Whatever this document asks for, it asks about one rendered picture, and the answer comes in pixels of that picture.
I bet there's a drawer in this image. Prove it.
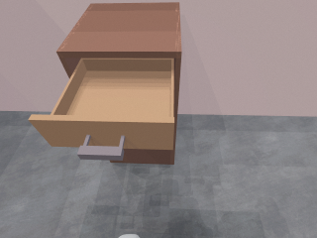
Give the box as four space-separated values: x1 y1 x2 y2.
28 58 174 150

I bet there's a handle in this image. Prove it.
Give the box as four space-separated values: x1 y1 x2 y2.
77 135 126 161

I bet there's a cabinet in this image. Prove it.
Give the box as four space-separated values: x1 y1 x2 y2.
56 2 182 165

